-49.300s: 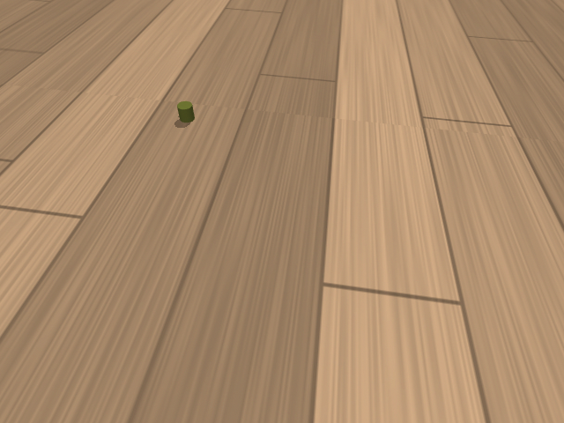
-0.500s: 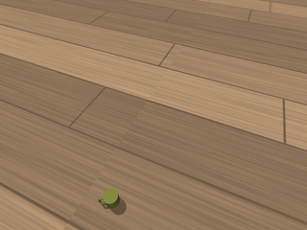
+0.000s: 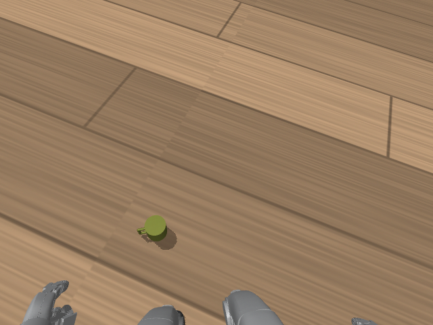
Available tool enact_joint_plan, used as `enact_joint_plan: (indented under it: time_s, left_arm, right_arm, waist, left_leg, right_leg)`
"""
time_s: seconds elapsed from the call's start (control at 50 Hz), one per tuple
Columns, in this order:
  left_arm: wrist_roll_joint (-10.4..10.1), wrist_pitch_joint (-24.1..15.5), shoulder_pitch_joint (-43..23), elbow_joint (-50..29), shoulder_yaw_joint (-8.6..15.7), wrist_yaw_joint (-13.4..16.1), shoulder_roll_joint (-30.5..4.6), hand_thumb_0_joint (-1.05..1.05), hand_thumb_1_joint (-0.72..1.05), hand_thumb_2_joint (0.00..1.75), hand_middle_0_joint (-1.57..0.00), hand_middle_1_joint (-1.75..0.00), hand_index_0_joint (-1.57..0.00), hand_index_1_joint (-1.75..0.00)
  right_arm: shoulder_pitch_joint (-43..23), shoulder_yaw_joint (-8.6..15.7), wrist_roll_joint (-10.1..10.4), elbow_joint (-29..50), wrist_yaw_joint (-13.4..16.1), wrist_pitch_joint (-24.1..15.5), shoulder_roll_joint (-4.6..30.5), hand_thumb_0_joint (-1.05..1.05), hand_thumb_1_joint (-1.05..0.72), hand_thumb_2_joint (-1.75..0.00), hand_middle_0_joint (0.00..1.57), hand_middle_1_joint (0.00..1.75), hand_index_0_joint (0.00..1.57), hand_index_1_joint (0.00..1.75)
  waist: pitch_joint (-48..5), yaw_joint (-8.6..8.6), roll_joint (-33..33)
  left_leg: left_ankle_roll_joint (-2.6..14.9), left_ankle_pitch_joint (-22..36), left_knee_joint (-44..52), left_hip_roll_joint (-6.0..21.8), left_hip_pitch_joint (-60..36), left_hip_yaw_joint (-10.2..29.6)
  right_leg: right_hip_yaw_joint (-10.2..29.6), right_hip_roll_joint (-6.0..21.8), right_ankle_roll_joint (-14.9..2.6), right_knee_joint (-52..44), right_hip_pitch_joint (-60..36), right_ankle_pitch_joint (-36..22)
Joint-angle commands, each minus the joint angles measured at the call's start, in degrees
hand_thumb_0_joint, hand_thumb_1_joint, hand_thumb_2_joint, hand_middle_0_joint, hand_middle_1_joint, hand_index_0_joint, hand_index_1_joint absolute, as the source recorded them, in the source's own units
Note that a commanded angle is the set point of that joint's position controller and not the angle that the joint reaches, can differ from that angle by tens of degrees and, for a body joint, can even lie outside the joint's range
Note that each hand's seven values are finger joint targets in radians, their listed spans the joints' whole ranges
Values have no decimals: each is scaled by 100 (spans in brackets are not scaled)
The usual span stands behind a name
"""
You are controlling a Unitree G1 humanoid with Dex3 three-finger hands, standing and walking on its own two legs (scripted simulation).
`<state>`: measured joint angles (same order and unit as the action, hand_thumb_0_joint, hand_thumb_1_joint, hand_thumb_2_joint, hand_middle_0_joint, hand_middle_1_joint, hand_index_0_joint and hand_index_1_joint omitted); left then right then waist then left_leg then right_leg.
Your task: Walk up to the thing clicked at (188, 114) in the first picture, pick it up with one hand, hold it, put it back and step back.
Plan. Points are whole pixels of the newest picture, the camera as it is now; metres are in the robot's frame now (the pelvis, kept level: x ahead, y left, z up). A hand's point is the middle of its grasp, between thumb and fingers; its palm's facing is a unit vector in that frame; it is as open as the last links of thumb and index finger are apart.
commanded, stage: step back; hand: left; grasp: from above
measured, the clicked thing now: (152, 229) +0.49 +0.21 -0.72
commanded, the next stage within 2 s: none
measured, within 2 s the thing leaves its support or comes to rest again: neither
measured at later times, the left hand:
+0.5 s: hand out of the picture -0.01 +0.25 -0.13, palm faces -0.03 -0.91 -0.42, open 7.4 cm
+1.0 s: hand out of the picture -0.18 +0.25 -0.16, palm faces -0.06 -0.91 -0.41, open 7.4 cm
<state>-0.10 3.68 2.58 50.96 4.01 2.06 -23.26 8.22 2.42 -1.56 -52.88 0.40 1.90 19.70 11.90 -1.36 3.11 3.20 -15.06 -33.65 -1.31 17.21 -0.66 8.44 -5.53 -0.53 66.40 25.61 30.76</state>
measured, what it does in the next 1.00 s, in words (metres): walks backwards: right foot, then left foot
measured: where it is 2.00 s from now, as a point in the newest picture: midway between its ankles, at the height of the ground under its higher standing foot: outside the picture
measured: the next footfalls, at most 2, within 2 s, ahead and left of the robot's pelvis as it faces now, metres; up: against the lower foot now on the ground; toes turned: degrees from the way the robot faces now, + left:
right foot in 0.26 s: -0.05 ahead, -0.14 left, +0.00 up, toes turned -3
left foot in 0.60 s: -0.12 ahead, +0.12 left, +0.00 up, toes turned -2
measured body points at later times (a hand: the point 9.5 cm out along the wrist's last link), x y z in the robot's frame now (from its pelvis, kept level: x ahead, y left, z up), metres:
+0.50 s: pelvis -0.12 -0.01 +0.00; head -0.07 -0.03 +0.44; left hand -0.01 +0.30 -0.11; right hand -0.04 -0.34 -0.13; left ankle -0.13 +0.12 -0.67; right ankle -0.09 -0.13 -0.73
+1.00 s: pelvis -0.28 -0.03 -0.02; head -0.23 -0.03 +0.43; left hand -0.18 +0.29 -0.13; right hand -0.16 -0.35 -0.13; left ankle -0.16 +0.11 -0.73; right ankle -0.30 -0.15 -0.73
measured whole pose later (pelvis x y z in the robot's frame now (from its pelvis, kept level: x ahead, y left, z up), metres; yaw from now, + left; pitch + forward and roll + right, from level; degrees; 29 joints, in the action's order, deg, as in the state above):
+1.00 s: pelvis -0.28 -0.03 -0.02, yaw -4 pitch -3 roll -2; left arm 1.5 2.3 10.8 49.0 5.1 0.0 -21.6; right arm 4.8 2.4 -1.1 -46.6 0.5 2.3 23.4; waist 10.3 0.0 -2.8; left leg -0.8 -13.7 -40.9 4.3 26.4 2.4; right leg 1.0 -2.3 -0.1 39.1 13.6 23.1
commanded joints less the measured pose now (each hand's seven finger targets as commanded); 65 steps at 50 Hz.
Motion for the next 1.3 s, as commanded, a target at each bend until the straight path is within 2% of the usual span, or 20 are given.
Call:
enact_joint_plan:
  time_s: [0.0, 0.1, 0.22, 0.24, 0.28, 0.36, 0.5, 0.56, 0.58, 0.6, 0.62, 0.7, 0.8, 0.92, 0.96, 0.98, 1.06, 1.2, 1.26, 1.28]
  left_arm:
    - [37, -119, 320, -408, 284, 22, -924, 0, 90, 90, -20, -30, -20, -30]
    - [68, -160, 564, -461, 332, -48, -884, 0, 90, 90, -20, -30, -20, -30]
    - [145, -230, 1592, -126, 400, -165, -810, 0, 90, 90, -20, -30, -20, -30]
    - [237, -262, 1489, -198, 451, -159, -1067, 0, 90, 90, -20, -30, -20, -30]
    - [230, -283, 830, -613, 612, -166, -1913, 0, 90, 90, -20, -30, -20, -30]
    - [200, -345, 18, -901, 445, -60, -1194, 0, 90, 90, -20, -30, -20, -30]
    - [199, -246, 699, -998, 394, 1, -1147, 0, 90, 90, -20, -30, -20, -30]
    - [93, -140, 468, -1110, 332, -68, -1150, 0, 90, 90, -20, -30, -20, -30]
    - [62, -114, 627, -1170, 273, -93, -910, 0, 90, 90, -20, -30, -20, -30]
    - [22, -127, 352, -1263, 289, -57, -902, 0, 90, 90, -20, -30, -20, -30]
    - [114, -128, 31, -1157, 410, 7, -1075, 0, 90, 90, -20, -30, -20, -30]
    - [12, -120, 802, -819, 414, -22, -987, 0, 90, 90, -20, -30, -20, -30]
    - [78, -166, 726, -932, 381, -80, -868, 0, 90, 90, -20, -30, -20, -30]
    - [141, -258, 1621, -371, 411, -146, -834, 0, 90, 90, -20, -30, -20, -30]
    - [276, -317, 1541, -491, 615, -159, -1592, 0, 90, 90, -20, -30, -20, -30]
    - [269, -278, 1059, -739, 701, -153, -2185, 0, 90, 90, -20, -30, -20, -30]
    - [269, -316, 7, -1001, 492, -59, -1357, 0, 90, 90, -20, -30, -20, -30]
    - [237, -237, 667, -1038, 447, 35, -1296, 0, 90, 90, -20, -30, -20, -30]
    - [129, -128, 492, -1102, 350, -15, -1226, 0, 90, 90, -20, -30, -20, -30]
    - [122, -92, 599, -1095, 277, -35, -1035, 0, 90, 90, -20, -30, -20, -30]
  right_arm:
    - [201, 420, 23, 550, 191, -167, 1434, 0, -90, -90, 20, 30, 20, 30]
    - [150, 442, 6, 725, 175, -158, 1602, 0, -90, -90, 20, 30, 20, 30]
    - [-398, 401, 85, 810, 95, -62, 1664, 0, -90, -90, 20, 30, 20, 30]
    - [-294, 348, 124, 797, 88, -50, 1471, 0, -90, -90, 20, 30, 20, 30]
    - [-526, 357, 131, 823, 129, -26, 1342, 0, -90, -90, 20, 30, 20, 30]
    - [269, 302, 183, 539, 118, -61, 1306, 0, -90, -90, 20, 30, 20, 30]
    - [216, 268, 88, 698, 116, -130, 1223, 0, -90, -90, 20, 30, 20, 30]
    - [802, 368, 11, 497, 99, -205, 1252, 0, -90, -90, 20, 30, 20, 30]
    - [701, 473, -79, 567, 108, -237, 1644, 0, -90, -90, 20, 30, 20, 30]
    - [320, 590, -20, 703, 40, -204, 2381, 0, -90, -90, 20, 30, 20, 30]
    - [304, 606, -31, 730, 48, -229, 2435, 0, -90, -90, 20, 30, 20, 30]
    - [-248, 389, -9, 836, 164, -246, 1696, 0, -90, -90, 20, 30, 20, 30]
    - [116, 417, -27, 886, 182, -194, 1674, 0, -90, -90, 20, 30, 20, 30]
    - [-224, 462, 50, 1013, 114, -29, 1844, 0, -90, -90, 20, 30, 20, 30]
    - [-249, 306, 143, 1189, 92, -27, 1276, 0, -90, -90, 20, 30, 20, 30]
    - [-520, 382, 107, 1220, 199, -11, 1357, 0, -90, -90, 20, 30, 20, 30]
    - [201, 366, 157, 808, 170, -25, 1380, 0, -90, -90, 20, 30, 20, 30]
    - [255, 307, 48, 828, 140, -87, 1216, 0, -90, -90, 20, 30, 20, 30]
    - [789, 366, 5, 557, 112, -122, 1220, 0, -90, -90, 20, 30, 20, 30]
    - [778, 451, -57, 542, 121, -136, 1455, 0, -90, -90, 20, 30, 20, 30]
  waist:
    - [-1380, -60, -895]
    - [-1515, -126, -994]
    - [-1686, 333, -1039]
    - [-1466, 245, -439]
    - [-774, 445, 1287]
    - [-907, -78, 472]
    - [-1457, 388, 692]
    - [-1530, 63, 406]
    - [-1540, 147, -441]
    - [-1342, 55, -1820]
    - [-1202, -252, -1689]
    - [-1253, 311, -1040]
    - [-1354, -35, -1187]
    - [-1725, 302, -1511]
    - [-1359, 329, 568]
    - [-1083, 592, 1453]
    - [-860, -44, 506]
    - [-1384, 361, 890]
    - [-1592, 103, 556]
    - [-1589, 144, 42]
  left_leg:
    - [1036, 3614, 648, 1584, -1659, 1453]
    - [1180, 2865, 698, 1783, -1397, 1494]
    - [503, 870, 438, 1388, 14, 1120]
    - [144, 181, 31, 1015, 712, 900]
    - [-353, -2042, -2542, -382, 1006, 528]
    - [-354, -1145, -3519, -634, 922, 959]
    - [-364, -1356, -690, -61, 729, 357]
    - [-240, 584, 1151, 21, -509, 95]
    - [38, 1221, 1235, 925, -909, 1405]
    - [895, 1920, 1448, 2072, -463, 2776]
    - [1485, 1905, 1611, 2481, 203, 3479]
    - [1052, 2846, 798, 1673, -458, 1546]
    - [1225, 2744, 588, 1691, -1198, 1510]
    - [579, 1124, 231, 1274, -104, 1131]
    - [-157, -923, -1186, -16, 1686, 557]
    - [-338, -2056, -2634, -378, 1399, 681]
    - [-355, -1173, -3745, -544, 935, 970]
    - [-382, -1546, -1115, -55, 740, 380]
    - [-245, 99, 1019, -84, -410, -50]
    - [-45, 356, 1215, 471, -861, 828]
  right_leg:
    - [136, 163, 168, -254, 356, -5]
    - [-227, 340, 143, -1250, -136, -89]
    - [-802, 530, -214, -3819, -1832, -1551]
    - [65, 1007, -410, -4273, -1895, -1247]
    - [2437, 2986, -1834, -5204, -217, -1341]
    - [407, 1863, -1094, -4429, -742, -3425]
    - [268, 1959, -1107, -3490, -2469, -4512]
    - [3, 1697, -689, -2916, -1606, -3700]
    - [-188, 1192, -351, -2410, -694, -2485]
    - [-834, 107, -87, -1586, -41, -113]
    - [-14, 86, -34, -319, -225, 789]
    - [231, 61, -83, 758, 234, -104]
    - [-116, 263, 230, -726, 189, 12]
    - [-962, 395, -86, -3957, -1684, -1472]
    - [1477, 1867, -736, -4528, -1890, -1308]
    - [2597, 3003, -1717, -5002, -441, -1420]
    - [526, 1924, -1103, -4282, -228, -2804]
    - [536, 2107, -1138, -3650, -1985, -4005]
    - [196, 1791, -750, -2948, -1526, -3666]
    - [80, 1509, -459, -2605, -748, -2773]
